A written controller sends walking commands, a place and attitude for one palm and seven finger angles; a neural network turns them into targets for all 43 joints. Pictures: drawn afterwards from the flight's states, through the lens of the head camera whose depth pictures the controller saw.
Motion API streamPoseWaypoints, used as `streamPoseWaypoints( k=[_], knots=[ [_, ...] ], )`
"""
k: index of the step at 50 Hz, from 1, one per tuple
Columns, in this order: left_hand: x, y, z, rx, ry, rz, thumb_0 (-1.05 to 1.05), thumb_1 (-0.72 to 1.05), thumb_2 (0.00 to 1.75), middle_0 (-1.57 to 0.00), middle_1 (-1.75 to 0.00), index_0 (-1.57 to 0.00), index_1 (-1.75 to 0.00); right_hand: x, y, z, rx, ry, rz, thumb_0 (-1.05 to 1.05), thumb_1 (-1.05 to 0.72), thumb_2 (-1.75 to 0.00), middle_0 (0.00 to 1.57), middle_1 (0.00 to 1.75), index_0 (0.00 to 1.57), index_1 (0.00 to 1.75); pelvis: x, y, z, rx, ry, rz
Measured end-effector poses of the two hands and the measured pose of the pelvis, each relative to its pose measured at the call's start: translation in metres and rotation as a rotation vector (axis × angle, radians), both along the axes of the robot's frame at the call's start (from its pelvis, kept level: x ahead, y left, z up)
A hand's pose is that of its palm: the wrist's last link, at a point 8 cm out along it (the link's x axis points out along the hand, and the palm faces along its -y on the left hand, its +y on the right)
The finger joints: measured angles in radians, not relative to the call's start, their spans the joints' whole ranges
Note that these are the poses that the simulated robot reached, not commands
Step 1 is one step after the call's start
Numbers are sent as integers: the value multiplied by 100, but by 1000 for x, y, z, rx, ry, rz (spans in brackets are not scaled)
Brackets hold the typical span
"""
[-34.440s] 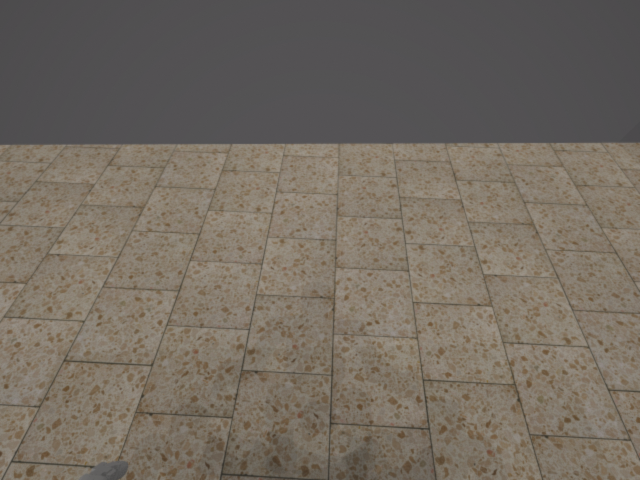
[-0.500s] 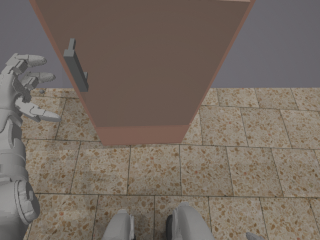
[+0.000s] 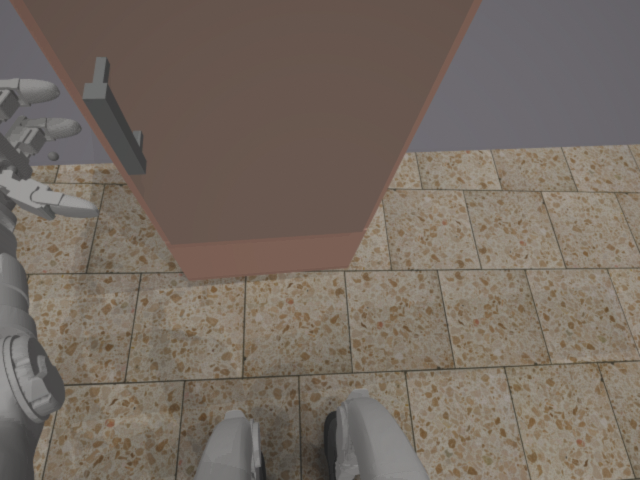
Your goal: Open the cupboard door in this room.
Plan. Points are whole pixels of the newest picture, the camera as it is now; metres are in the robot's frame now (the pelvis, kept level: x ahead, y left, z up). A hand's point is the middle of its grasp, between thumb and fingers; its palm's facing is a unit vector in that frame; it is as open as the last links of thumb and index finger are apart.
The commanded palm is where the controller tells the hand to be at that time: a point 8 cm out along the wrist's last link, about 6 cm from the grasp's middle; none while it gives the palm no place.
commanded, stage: move the hooked fingers beside the handle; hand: left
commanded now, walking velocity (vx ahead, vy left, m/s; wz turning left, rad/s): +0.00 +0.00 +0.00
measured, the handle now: (120, 120) +0.53 +0.21 +0.05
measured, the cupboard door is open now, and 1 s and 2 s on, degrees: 0 0 0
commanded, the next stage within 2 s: slide the fingers in behind the handle in 0.50 s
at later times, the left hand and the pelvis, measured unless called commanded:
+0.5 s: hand (54, 157) +0.47 +0.27 +0.06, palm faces +0.05 -1.00 -0.03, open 14.0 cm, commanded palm +0.45 +0.31 +0.06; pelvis +0.01 +0.00 +0.00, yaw +0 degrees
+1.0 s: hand (79, 159) +0.47 +0.25 +0.06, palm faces +0.04 -1.00 -0.01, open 14.0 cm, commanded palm +0.45 +0.29 +0.06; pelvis +0.01 +0.00 +0.00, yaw +1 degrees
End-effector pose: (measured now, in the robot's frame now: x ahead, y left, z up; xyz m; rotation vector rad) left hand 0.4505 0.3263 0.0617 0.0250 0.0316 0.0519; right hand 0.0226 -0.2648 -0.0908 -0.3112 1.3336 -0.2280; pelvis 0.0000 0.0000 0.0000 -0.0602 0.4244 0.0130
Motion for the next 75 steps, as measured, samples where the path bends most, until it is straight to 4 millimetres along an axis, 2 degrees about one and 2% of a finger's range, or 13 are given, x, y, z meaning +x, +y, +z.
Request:
streamPoseWaypoints(
  k=[6, 19, 34, 45, 55, 75],
  knots=[
    [-6, 6, 2, 10, -6, 3, -1, -50, 30, -30, -120, -30, -120, 7, 3, 2, 0, -5, 12, 1, -91, -90, 21, 30, 20, 30, 2, 1, 2, -4, -9, 9],
    [1, -3, 0, -3, -17, -14, -1, -50, 30, -30, -120, -30, -120, 32, 4, 3, -12, -53, 38, 1, -91, -90, 20, 30, 20, 30, 5, 5, 2, -8, -5, 15],
    [-8, 1, 1, -4, 2, -3, -1, -50, 30, -30, -120, -30, -120, 29, 10, 2, 15, -37, 34, 1, -91, -90, 21, 30, 20, 30, 7, 4, 5, -6, -18, 18],
    [0, -20, -2, -11, -17, -25, -1, -50, 30, -30, -120, -30, -120, 27, 4, 3, 0, -43, 24, 1, -91, -90, 20, 30, 20, 30, 7, 3, 4, -5, -14, 16],
    [0, -28, -4, 1, -10, -10, -1, -50, 30, -30, -120, -30, -120, 26, 6, 2, 14, -48, 21, 1, -91, -90, 20, 30, 20, 30, 7, 1, 5, 0, -19, 14],
    [5, -59, -5, -3, -11, -15, -1, -50, 30, -30, -120, -30, -120, 30, 5, -1, 38, -64, 17, 1, -91, -90, 20, 30, 20, 30, 9, -2, 6, 10, -23, 13]
  ],
)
